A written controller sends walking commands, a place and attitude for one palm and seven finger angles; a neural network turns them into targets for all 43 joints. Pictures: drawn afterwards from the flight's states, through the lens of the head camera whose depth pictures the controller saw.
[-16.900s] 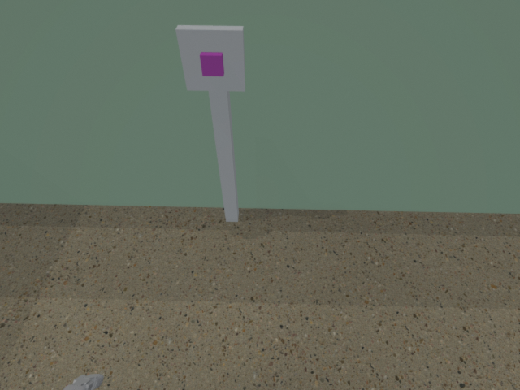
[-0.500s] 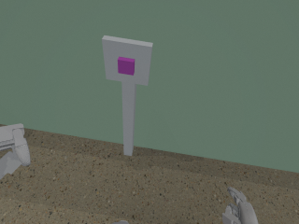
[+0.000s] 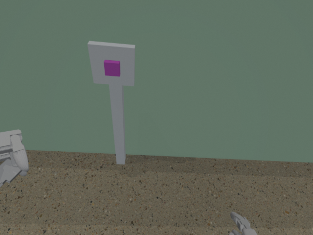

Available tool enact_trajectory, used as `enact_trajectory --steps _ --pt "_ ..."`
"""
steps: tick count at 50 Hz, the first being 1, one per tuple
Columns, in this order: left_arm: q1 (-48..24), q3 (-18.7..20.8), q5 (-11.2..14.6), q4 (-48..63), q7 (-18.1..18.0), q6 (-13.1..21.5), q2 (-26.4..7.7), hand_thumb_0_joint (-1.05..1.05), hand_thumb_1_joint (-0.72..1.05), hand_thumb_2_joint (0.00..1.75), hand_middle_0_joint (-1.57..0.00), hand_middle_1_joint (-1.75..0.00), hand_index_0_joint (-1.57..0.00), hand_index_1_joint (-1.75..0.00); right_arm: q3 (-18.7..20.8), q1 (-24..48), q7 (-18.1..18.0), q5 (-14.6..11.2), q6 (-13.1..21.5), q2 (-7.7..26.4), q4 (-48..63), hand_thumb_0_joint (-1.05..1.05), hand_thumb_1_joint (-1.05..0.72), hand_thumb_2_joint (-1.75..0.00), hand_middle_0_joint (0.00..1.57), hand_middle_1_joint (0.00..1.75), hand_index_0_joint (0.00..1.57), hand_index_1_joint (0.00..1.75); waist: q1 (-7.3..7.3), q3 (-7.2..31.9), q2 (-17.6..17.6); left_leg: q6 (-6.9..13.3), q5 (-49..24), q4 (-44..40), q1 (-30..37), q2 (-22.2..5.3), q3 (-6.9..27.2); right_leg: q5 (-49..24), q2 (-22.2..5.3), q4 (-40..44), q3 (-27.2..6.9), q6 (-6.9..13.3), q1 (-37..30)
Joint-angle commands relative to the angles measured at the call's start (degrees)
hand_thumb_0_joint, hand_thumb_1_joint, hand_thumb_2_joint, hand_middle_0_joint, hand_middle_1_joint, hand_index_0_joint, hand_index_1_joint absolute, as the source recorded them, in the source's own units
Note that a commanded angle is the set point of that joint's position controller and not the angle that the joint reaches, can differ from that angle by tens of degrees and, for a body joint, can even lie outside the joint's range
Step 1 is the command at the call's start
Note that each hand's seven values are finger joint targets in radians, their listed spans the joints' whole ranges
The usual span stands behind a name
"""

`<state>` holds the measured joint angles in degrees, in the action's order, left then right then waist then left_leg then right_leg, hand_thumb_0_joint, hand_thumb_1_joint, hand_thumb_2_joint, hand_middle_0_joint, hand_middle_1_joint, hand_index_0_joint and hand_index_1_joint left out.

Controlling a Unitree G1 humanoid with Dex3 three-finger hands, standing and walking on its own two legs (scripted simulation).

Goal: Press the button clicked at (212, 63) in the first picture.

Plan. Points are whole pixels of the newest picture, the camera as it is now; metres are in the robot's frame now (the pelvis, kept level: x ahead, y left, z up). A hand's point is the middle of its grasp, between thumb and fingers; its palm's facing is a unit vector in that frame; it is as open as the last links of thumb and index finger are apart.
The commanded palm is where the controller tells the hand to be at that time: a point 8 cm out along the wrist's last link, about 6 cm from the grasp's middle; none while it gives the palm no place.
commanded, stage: stop stepping back and stand still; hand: left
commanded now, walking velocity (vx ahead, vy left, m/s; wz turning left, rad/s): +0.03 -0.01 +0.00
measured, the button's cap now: (112, 67) +0.73 +0.20 +0.05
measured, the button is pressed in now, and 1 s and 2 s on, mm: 0 0 0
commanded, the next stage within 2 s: let the arm hang, fingers relaxed in 0.62 s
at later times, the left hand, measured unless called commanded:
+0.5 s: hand out of the picture +0.13 +0.25 +0.18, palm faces +0.36 -0.82 -0.44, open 3.1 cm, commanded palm +0.08 +0.30 +0.19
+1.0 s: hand out of the picture +0.01 +0.23 -0.16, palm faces -0.02 -0.97 -0.22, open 3.2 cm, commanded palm none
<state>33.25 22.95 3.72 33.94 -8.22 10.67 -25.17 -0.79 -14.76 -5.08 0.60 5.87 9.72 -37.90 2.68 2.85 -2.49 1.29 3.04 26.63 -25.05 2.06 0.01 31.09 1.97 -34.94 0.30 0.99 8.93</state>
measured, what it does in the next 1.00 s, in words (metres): steps on the spot: left foot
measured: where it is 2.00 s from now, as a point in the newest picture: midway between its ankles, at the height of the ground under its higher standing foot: outside the picture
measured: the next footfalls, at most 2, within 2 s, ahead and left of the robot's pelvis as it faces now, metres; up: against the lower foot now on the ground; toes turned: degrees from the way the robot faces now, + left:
left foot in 0.24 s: +0.05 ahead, +0.14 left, +0.00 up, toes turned +1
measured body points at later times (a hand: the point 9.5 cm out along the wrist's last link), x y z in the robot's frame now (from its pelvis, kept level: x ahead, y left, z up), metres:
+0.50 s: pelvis -0.05 +0.01 +0.01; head -0.05 +0.02 +0.46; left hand +0.11 +0.29 +0.20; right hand +0.14 -0.19 -0.06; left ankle +0.01 +0.14 -0.73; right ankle -0.06 -0.10 -0.73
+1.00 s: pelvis -0.06 +0.03 +0.00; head -0.05 +0.04 +0.45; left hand +0.01 +0.28 -0.14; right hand +0.04 -0.25 -0.12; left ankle +0.01 +0.14 -0.73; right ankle -0.06 -0.10 -0.73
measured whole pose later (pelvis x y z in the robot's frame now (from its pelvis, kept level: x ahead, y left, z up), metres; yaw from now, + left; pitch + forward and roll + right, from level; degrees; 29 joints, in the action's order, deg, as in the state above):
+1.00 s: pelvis -0.06 +0.03 +0.00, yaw +3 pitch -1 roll -1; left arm 14.7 -1.0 -1.4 -47.8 0.2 -3.2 -14.2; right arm 0.5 -10.1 0.3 1.6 -1.0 16.3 -52.3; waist 1.7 -2.4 -0.6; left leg 0.8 10.3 32.3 -21.0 0.5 1.3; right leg 17.4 -1.8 -32.4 4.1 -0.5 13.9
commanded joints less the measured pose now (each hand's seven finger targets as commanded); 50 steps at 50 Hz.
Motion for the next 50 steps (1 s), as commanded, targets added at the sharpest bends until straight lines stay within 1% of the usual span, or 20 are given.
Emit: enact_trajectory --steps 1,2,3,4,6,9,11,13,15,19,25,35,36,37,38,40,42,44,48,50 --pt "7.92 5.5 -0.83 13.81 -0.07 3.48 -7.72 0.0 0.9 0.9 -1.3 -1.5 -1.3 -1.5 2.2 7.81 0.57 -0.12 3.65 8.32 11.71 0.0 -0.9 -0.9 0.2 0.3 0.2 0.3 -3.37 3.33 9.41 -4.07 25.45 -10.11 -0.1 -4.47 4.15 -1.1 -0.14 15.18 0.8 1.84 -5.77" --pt "8.76 5.73 -1.17 14.07 0.2 3.32 -8.11 0.0 0.9 0.9 -1.3 -1.5 -1.3 -1.5 2.98 7.16 0.88 -0.06 2.55 8.41 11.41 0.0 -0.9 -0.9 0.2 0.3 0.2 0.3 -3.05 3.02 -1.55 -3.32 17.28 11.69 6.35 -0.09 -1.41 3.05 -10.77 24.17 -9.58 4.47 7.44" --pt "5.71 5.98 -0.59 16.4 -0.08 3.07 -8.76 0.0 0.9 0.9 -1.3 -1.5 -1.3 -1.5 3.66 8.0 1.07 0.03 1.68 9.11 11.06 0.0 -0.9 -0.9 0.2 0.3 0.2 0.3 -3.51 0.89 -9.0 -3.21 14.85 27.99 4.68 0.75 0.56 10.71 -20.03 29.22 -20.66 9.76 17.81" --pt "2.01 5.77 -0.81 17.76 -0.3 3.04 -8.53 0.0 0.9 0.9 -1.3 -1.5 -1.3 -1.5 3.58 6.64 1.24 0.11 1.48 9.26 9.98 0.0 -0.9 -0.9 0.2 0.3 0.2 0.3 -1.92 -1.21 -7.09 -2.8 12.2 34.33 -2.33 -1.48 2.54 7.51 -20.82 27.23 -18.45 11.69 17.25" --pt "-0.63 5.45 -1.38 9.98 -1.52 2.85 -6.61 0.0 0.9 0.9 -1.3 -1.5 -1.3 -1.5 3.05 6.01 0.55 0.03 2.23 8.09 8.87 0.0 -0.9 -0.9 0.2 0.3 0.2 0.3 -0.59 -4.77 -3.26 -1.68 16.21 27.04 -0.8 -5.66 3.6 2.47 -18.23 24.52 -11.34 8.49 17.68" --pt "-3.6 2.57 -2.69 6.06 -2.23 3.69 -4.54 0.0 0.9 0.9 -1.3 -1.5 -1.3 -1.5 2.87 6.52 -0.8 -0.19 4.42 9.1 8.04 0.0 -0.9 -0.9 0.2 0.3 0.2 0.3 -1.35 -5.61 3.05 0.24 12.35 1.79 9.45 -4.71 0.1 -8.35 -12.06 17.35 -6.06 4.45 13.03" --pt "-4.11 2.38 -2.78 9.08 -2.11 4.8 -5.29 0.0 0.9 0.9 -1.3 -1.5 -1.3 -1.5 3.17 6.98 -1.24 -0.41 5.77 10.27 9.34 0.0 -0.9 -0.9 0.2 0.3 0.2 0.3 -2.78 -2.37 10.38 1.7 1.94 -4.86 14.25 -9.15 6.02 -18.29 -5.85 9.12 -2.5 0.07 9.17" --pt "-0.71 3.13 -2.4 7.73 -1.48 5.12 -5.81 0.0 0.9 0.9 -1.3 -1.5 -1.3 -1.5 2.89 5.98 -0.89 -0.79 6.04 9.39 9.34 0.0 -0.9 -0.9 0.2 0.3 0.2 0.3 -2.36 1.92 7.48 2.25 -4.34 -3.72 14.6 -10.48 7.97 -22.08 -3.57 7.43 -0.33 -1.8 5.8" --pt "-1.5 3.24 -2.35 13.14 -0.81 5.36 -6.12 0.0 0.9 0.9 -1.3 -1.5 -1.3 -1.5 2.27 7.28 -0.34 -0.46 6.02 8.92 10.01 0.0 -0.9 -0.9 0.2 0.3 0.2 0.3 -2.64 2.04 12.03 2.21 0.71 -7.7 10.57 -10.35 9.49 -18.03 -2.52 6.11 0.96 -2.06 2.74" --pt "2.1 3.24 -2.22 12.0 -1.02 5.11 -4.86 0.0 0.9 0.9 -1.3 -1.5 -1.3 -1.5 2.27 7.31 0.62 -0.49 6.48 8.86 10.71 0.0 -0.9 -0.9 0.2 0.3 0.2 0.3 -2.68 2.17 6.47 1.15 7.88 -6.86 8.63 -8.16 6.24 -18.99 -3.09 10.9 -0.37 -1.36 0.29" --pt "0.56 3.6 -1.67 7.46 -1.09 4.22 -4.77 0.0 0.9 0.9 -1.3 -1.5 -1.3 -1.5 2.4 8.19 0.65 -0.13 4.37 8.23 10.97 0.0 -0.9 -0.9 0.2 0.3 0.2 0.3 -1.96 -1.69 3.18 -0.43 12.71 -1.11 11.97 -4.77 2.25 -10.25 -6.25 19.64 -5.13 0.54 9.2" --pt "-1.7 2.34 -2.21 9.92 -1.11 3.83 -4.79 0.0 0.9 0.9 -1.3 -1.5 -1.3 -1.5 2.06 9.13 -0.03 -0.26 4.5 8.26 11.63 0.0 -0.9 -0.9 0.2 0.3 0.2 0.3 -2.63 -0.13 6.81 0.22 11.81 -8.04 11.79 -6.15 4.63 -15.18 -3.22 15.78 -0.17 -1.32 3.45" --pt "-7.15 -16.96 -7.31 -40.58 7.09 -5.56 1.88 0.0 0.9 0.9 -1.3 -1.5 -1.3 -1.5 6.17 11.16 5.38 -0.15 4.85 21.58 -4.09 0.0 -0.9 -0.9 0.2 0.3 0.2 0.3 -1.29 -4.04 8.56 1.12 -4.41 2.43 3.02 -7.97 7.85 -26.51 -7.32 5.66 0.87 0.49 7.72" --pt "-6.43 -15.49 -6.06 -42.11 7.97 -9.05 1.55 0.0 0.9 0.9 -1.26 -1.46 -1.26 -1.46 5.89 7.2 5.49 -1.16 0.82 17.2 -3.11 0.0 -0.9 -0.9 0.2 0.3 0.2 0.3 -2.31 0.89 6.37 0.46 -6.92 3.95 7.86 -7.74 4.89 -25.82 -7.64 6.84 -1.41 0.34 6.85" --pt "-8.1 -16.33 -5.95 -43.57 8.22 -9.57 2.39 0.0 0.9 0.9 -1.23 -1.42 -1.23 -1.42 5.11 6.33 5.43 -0.75 -0.43 15.77 -2.46 0.0 -0.9 -0.9 0.2 0.3 0.2 0.3 -2.41 2.72 3.63 1.0 -3.81 4.57 7.39 -8.39 6.73 -20.59 -7.29 6.07 -0.55 0.83 7.68" --pt "-12.09 -17.02 -6.15 -49.15 8.34 -9.98 1.27 0.0 0.9 0.9 -1.15 -1.34 -1.15 -1.34 4.5 6.45 5.32 0.0 -2.01 16.38 -2.1 0.0 -0.9 -0.9 0.2 0.3 0.2 0.3 -2.48 2.4 -3.95 2.14 -1.52 2.87 5.1 -8.59 9.99 -16.62 -5.81 4.6 0.04 1.37 5.96" --pt "-14.62 -17.55 -5.94 -56.53 8.46 -10.08 0.2 0.0 0.9 0.9 -1.08 -1.26 -1.08 -1.26 4.3 7.61 5.17 0.53 -2.92 16.98 -3.47 0.0 -0.9 -0.9 0.2 0.3 0.2 0.3 -2.92 2.2 -5.64 2.22 -0.84 2.63 4.7 -7.42 9.39 -18.2 -7.43 6.25 -1.27 2.06 4.37" --pt "-17.79 -18.4 -5.57 -64.39 8.25 -10.5 -0.79 0.0 0.9 0.9 -1.01 -1.18 -1.01 -1.18 3.88 8.0 5.06 0.76 -4.07 16.41 -5.94 0.0 -0.9 -0.9 0.2 0.3 0.2 0.3 -2.57 0.62 -3.73 1.48 1.24 2.3 6.79 -6.16 8.01 -16.69 -8.87 8.7 -2.46 2.85 5.91" --pt "-18.66 -20.42 -4.89 -78.21 7.85 -11.18 0.4 0.0 0.9 0.9 -0.86 -1.02 -0.86 -1.02 2.49 6.71 4.88 1.0 -5.87 13.58 -10.84 0.0 -0.9 -0.9 0.2 0.3 0.2 0.3 -2.6 -2.61 8.73 0.76 9.11 -3.44 6.84 -6.13 8.49 -9.14 -7.47 11.44 -2.43 2.2 5.47" --pt "-17.89 -20.51 -4.83 -83.08 7.85 -11.06 0.03 0.0 0.9 0.9 -0.79 -0.94 -0.79 -0.94 2.55 5.57 4.63 0.8 -6.2 13.65 -12.92 0.0 -0.9 -0.9 0.2 0.3 0.2 0.3 -2.85 -2.89 9.21 0.76 12.45 -5.29 7.16 -6.22 9.14 -8.0 -7.09 12.87 -2.34 2.27 4.48"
